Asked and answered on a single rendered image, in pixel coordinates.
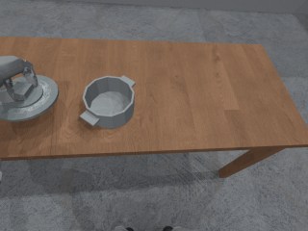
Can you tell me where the knob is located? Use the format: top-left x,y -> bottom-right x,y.
12,82 -> 34,98

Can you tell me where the table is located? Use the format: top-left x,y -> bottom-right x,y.
0,36 -> 308,178

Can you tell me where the lid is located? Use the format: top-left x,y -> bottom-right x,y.
0,75 -> 59,122

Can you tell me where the pot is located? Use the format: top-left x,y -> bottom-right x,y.
80,75 -> 136,129

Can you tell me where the left robot hand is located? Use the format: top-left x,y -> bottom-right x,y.
0,55 -> 39,104

